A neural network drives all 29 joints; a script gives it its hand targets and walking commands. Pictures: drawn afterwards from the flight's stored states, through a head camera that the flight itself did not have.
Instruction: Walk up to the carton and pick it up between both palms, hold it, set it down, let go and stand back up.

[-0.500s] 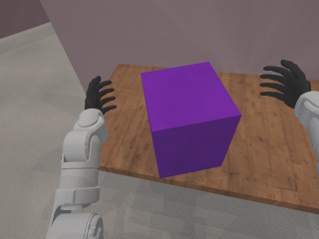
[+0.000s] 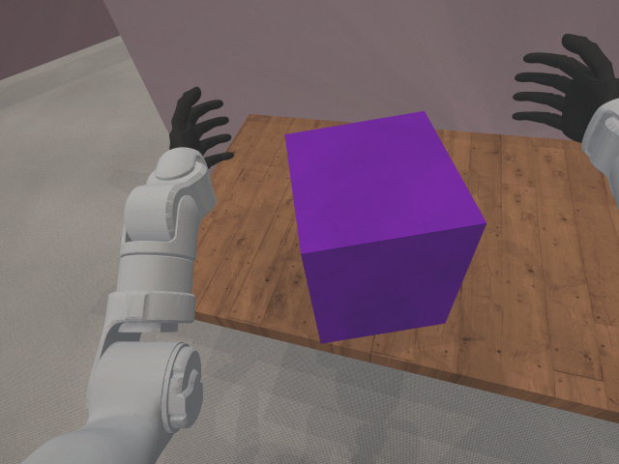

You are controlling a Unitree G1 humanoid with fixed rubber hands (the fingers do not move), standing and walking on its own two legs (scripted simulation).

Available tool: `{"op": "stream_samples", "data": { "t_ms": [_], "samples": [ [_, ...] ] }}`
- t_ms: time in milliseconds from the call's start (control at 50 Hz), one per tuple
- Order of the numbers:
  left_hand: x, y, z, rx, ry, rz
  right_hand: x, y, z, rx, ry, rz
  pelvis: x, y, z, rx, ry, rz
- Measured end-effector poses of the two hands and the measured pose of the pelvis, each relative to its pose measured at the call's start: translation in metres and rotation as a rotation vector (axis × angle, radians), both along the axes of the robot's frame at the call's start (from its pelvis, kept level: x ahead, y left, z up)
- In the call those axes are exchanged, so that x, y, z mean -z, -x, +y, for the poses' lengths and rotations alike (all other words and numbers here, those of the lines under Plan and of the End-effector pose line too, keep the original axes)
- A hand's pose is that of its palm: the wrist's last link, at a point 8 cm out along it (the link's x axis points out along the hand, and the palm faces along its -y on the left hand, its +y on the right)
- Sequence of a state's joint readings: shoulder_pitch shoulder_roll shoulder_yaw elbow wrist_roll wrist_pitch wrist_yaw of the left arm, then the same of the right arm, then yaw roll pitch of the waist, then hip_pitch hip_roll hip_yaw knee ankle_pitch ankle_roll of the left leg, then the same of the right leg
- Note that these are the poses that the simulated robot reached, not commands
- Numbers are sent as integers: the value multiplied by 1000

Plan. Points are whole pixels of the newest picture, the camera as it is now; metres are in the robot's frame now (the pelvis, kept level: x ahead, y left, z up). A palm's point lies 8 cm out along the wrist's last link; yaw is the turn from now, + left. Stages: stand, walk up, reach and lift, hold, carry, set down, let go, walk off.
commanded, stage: reach and lift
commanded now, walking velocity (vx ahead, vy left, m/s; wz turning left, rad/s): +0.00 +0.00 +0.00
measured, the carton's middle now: (369, 234) +0.45 +0.03 +0.02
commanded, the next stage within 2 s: none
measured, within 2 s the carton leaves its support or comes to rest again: neither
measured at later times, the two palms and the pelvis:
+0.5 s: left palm (211, 204) +0.40 +0.24 +0.12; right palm (539, 158) +0.51 -0.17 +0.13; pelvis +0.00 +0.00 +0.00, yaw +1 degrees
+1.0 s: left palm (242, 230) +0.41 +0.21 +0.06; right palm (515, 187) +0.52 -0.16 +0.08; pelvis +0.01 +0.00 -0.01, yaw +0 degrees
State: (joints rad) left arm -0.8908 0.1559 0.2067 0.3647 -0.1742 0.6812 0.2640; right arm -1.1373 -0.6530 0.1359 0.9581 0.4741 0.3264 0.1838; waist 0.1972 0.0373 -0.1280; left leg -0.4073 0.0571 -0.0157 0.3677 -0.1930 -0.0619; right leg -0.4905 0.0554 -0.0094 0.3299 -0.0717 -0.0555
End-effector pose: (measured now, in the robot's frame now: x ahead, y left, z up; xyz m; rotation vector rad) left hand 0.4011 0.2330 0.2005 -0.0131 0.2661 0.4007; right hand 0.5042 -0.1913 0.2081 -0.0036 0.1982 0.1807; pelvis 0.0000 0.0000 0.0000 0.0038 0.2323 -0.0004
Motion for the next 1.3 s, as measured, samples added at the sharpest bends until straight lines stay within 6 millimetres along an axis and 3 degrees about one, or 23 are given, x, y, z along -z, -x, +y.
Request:
{"op": "stream_samples", "data": {
  "t_ms": [240,360,500,600,880,1000,1300],
  "samples": [
    [4,-16,0,1,2,17,0,-16,6,21,-5,21,0,-2,-1,-11,1,24],
    [34,-14,4,-2,18,55,28,-16,12,13,23,52,0,-4,0,-13,2,27],
    [83,-2,2,-1,32,84,77,-10,20,13,42,69,0,-5,1,-23,5,43],
    [100,1,-1,-5,17,65,98,-8,24,18,39,52,2,-5,2,-23,6,78],
    [134,-9,-20,25,14,46,126,-12,29,2,69,38,6,-9,1,2,-1,145],
    [141,-7,-24,24,8,35,132,-13,31,17,56,38,8,-9,0,0,2,149],
    [129,-10,-42,27,17,-21,128,-8,58,-17,32,21,7,-5,-6,-1,-1,144]
  ]
}}
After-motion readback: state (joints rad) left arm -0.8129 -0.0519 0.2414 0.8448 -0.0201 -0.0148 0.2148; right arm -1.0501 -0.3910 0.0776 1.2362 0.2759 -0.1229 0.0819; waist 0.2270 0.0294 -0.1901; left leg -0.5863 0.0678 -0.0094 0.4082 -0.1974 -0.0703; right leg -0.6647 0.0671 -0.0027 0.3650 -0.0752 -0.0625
